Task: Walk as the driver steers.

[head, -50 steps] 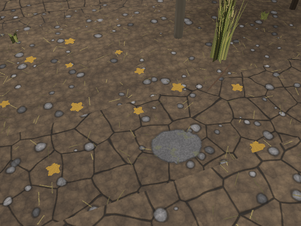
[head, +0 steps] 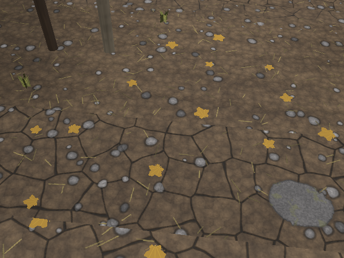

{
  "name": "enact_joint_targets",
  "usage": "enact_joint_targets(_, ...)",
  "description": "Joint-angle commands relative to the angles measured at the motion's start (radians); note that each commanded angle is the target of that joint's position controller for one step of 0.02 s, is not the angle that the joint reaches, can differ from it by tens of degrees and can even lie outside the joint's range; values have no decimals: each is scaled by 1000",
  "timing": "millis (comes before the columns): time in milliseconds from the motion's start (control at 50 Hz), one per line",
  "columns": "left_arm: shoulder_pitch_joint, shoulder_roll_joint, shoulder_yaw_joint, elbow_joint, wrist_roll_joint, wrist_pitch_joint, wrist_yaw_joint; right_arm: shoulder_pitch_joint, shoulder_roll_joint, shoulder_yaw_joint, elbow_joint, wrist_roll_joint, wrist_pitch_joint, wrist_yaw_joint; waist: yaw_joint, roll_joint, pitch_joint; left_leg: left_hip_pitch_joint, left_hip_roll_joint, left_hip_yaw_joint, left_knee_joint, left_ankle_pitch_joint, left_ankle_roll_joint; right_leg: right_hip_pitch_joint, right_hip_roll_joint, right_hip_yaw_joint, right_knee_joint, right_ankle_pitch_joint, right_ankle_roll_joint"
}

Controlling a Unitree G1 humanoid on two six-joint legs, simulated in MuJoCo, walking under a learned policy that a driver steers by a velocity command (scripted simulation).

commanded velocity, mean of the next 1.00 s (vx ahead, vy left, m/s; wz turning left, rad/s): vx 0.33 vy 0.00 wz -0.35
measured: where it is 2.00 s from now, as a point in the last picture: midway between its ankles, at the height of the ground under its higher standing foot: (230, 194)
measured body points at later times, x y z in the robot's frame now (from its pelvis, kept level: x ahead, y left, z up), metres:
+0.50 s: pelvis +0.13 -0.11 +0.00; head +0.14 -0.11 +0.45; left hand +0.22 +0.13 -0.14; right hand +0.20 -0.37 -0.13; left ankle +0.14 +0.03 -0.67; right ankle +0.08 -0.18 -0.74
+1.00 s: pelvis +0.37 -0.17 +0.00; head +0.39 -0.18 +0.45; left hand +0.62 -0.03 -0.11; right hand +0.24 -0.36 -0.15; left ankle +0.41 -0.05 -0.74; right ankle +0.40 -0.32 -0.70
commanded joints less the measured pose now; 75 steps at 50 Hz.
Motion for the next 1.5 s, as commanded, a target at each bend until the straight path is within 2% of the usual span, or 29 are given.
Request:
enact_joint_targets(20, -40, 41, -3, -24, 0, -10, -46, 12, -71, 1, -22, 22, -11, 9, -4, 57, -10, 97, 307, -258, -72, 93, 149, -28, -58, -4, -94, 22, -8)
enact_joint_targets(120, 34, 58, -17, 27, -45, -47, -124, -5, -69, 39, 43, 58, 21, 113, 44, 23, -62, -29, 155, -138, -51, -17, -53, 386, -95, -8, -252, 304, -42)
enact_joint_targets(180, -57, 209, 40, -7, -22, -57, -85, 83, -223, -26, 70, -11, 27, 32, -51, 27, 41, 118, 155, -65, -66, -529, 37, 108, -13, 0, -290, -317, -145)
enact_joint_targets(260, -111, 80, 23, -37, -1, -111, -41, 22, -84, 21, 64, -12, -20, -64, -48, 111, 118, 319, 410, -301, -128, -483, 183, -86, -5, -5, -161, -87, -208)
enact_joint_targets(320, -18, 83, 30, -21, -9, -136, -53, -107, -132, 22, 34, -13, -15, -55, 33, 66, 131, 66, 343, -116, -88, -362, 140, 303, 36, -74, -216, -32, -250)
enact_joint_targets(360, 298, 181, 56, 58, 19, -149, -51, -208, -62, 42, -42, -79, -25, -27, 162, -198, 23, -250, 52, 135, 443, -294, -32, 714, -143, 420, -385, -38, -431)
enact_joint_targets(380, 449, 198, 53, 83, 32, -146, -60, -241, -56, 49, -39, -74, -39, 1, 212, -168, 25, -543, 44, 62, 656, -414, -49, 923, -257, 667, -460, -59, -474)
enact_joint_targets(480, 210, 61, -17, 34, 3, -121, -82, -265, -68, 42, -4, -93, -31, -18, 51, -63, 120, -459, 189, 90, 656, -173, -31, 612, -166, 422, -513, 96, -390)
enact_joint_targets(580, 246, 161, 7, 55, 9, -106, -110, -432, -26, 73, -48, -57, -5, -4, 78, -58, 126, -201, 153, 208, 239, 43, -93, 400, -92, 273, -550, 277, -363)
enact_joint_targets(680, 317, 151, 18, 90, 39, -85, -130, -521, -52, 71, -95, -53, -23, -16, 83, -90, 128, -13, 106, 224, 185, 159, -104, 319, -109, 338, -480, 385, -336)
enact_joint_targets(740, 225, 157, 26, 52, 53, -96, -138, -206, -151, 36, -3, -24, -41, -37, -73, -33, 43, 421, 116, 202, 166, 190, -25, 154, -8, 307, -181, 593, -240)
enact_joint_targets(760, 206, 101, 11, 3, 42, -105, -145, 50, -221, 24, 37, -26, -48, -51, -155, 106, -170, 731, 300, 20, 152, 320, 135, 28, 124, 224, 141, 383, -169)
enact_joint_targets(780, 372, -35, -28, 27, 32, -120, -134, 271, -207, 48, 90, -49, -53, -40, -104, 263, -402, 974, 563, -287, 119, 694, 388, -90, 228, 142, 588, -491, -111)
enact_joint_targets(800, 280, 8, -12, 16, 30, -118, -136, 260, -173, 37, 110, -69, -65, -31, -135, 192, -152, 831, 620, -483, -51, 241, 358, -390, 139, 119, 781, -463, -123)
enact_joint_targets(820, 201, 83, 3, 27, 30, -110, -108, 49, -114, 48, 57, -44, -58, -31, -86, 71, 70, 497, 587, -346, -131, -7, 264, -360, 25, 119, 751, -306, -148)
enact_joint_targets(860, 159, 56, -11, 37, 69, -85, -68, -126, 30, 99, 22, -24, -36, -41, -8, 5, 62, 238, 474, -165, -245, -74, 195, -144, -67, 107, 544, -150, -161)
enact_joint_targets(940, 50, 5, -42, -39, 47, -71, -77, -106, -55, 67, 74, -33, -61, -57, 23, 21, 73, 119, 339, 61, -340, 65, 156, 10, -73, 6, 213, -193, -112)
enact_joint_targets(1000, 26, -3, -58, -73, 41, -47, -94, -71, -115, 43, 114, -51, -57, 13, 26, 34, 97, -83, 291, 116, -323, 31, 157, 205, -53, -37, 100, 21, -81)
enact_joint_targets(1040, 110, 64, -46, -73, 46, -39, -94, -117, -123, 39, 107, -82, -59, 39, 76, 50, 119, -130, 346, 73, -238, 47, 162, 244, -78, 51, 173, 164, -105)
enact_joint_targets(1100, 202, 131, -13, -71, 61, -68, -86, -146, -135, 44, 71, -70, -65, 24, 122, 10, 73, -206, 288, 103, 1, 75, 142, 465, -10, -70, 153, 81, -128)
enact_joint_targets(1120, 264, 158, 6, -64, 33, -73, -74, -170, -161, 34, 67, -56, -67, 33, 178, 11, 60, -251, 265, 99, 166, 152, 136, 603, 6, -83, 0, 8, -133)
enact_joint_targets(1140, 379, 207, 24, -36, 16, -87, -59, -163, -169, 27, 57, -59, -69, 45, 224, -50, 24, -320, 187, 134, 419, 196, 99, 758, -1, -81, -104, 50, -161)
enact_joint_targets(1160, 395, 273, 18, -48, 7, -102, -38, 55, -15, 57, 62, -71, -67, 57, 115, -267, -194, -400, 68, 188, 771, -376, 6, 962, -287, 266, -162, 607, -431)
enact_joint_targets(1180, 426, 233, 4, -64, 25, -114, -60, 53, -4, 59, 30, -26, -76, 57, 146, -246, -122, -551, 23, 54, 934, -470, -2, 852, -418, 551, -310, 656, -553)
enact_joint_targets(1200, 362, 204, 8, -33, 26, -126, -69, -71, -63, 38, -6, -14, -63, 35, 140, -164, 77, -666, 80, 14, 1038, -398, -12, 657, -442, 527, -342, 494, -526)
enact_joint_targets(1240, 205, 84, -27, -50, -3, -120, -57, -70, -78, 29, -16, -46, -22, -9, 41, -11, 21, -555, 191, 55, 993, -263, -50, 479, -386, 307, -291, 459, -432)
enact_joint_targets(1280, 124, 2, -52, -72, 33, -110, -23, -88, 35, 67, -29, -92, -1, 0, -1, -40, 33, -427, 222, 116, 823, -78, -86, 345, -241, 87, -301, 459, -318)
enact_joint_targets(1380, 223, 54, -54, -67, 18, -138, 68, -199, -66, 48, -48, -66, -10, 60, 91, -13, 47, -457, 278, 97, 287, 678, -95, 343, -157, -56, -121, 49, -214)
enact_joint_targets(1500, 449, 68, -68, 66, 19, -132, 4, -410, -67, 60, -137, -101, 51, 45, 154, -29, 213, -409, 283, 153, 42, 580, -54, 324, -331, 98, -117, -149, -224)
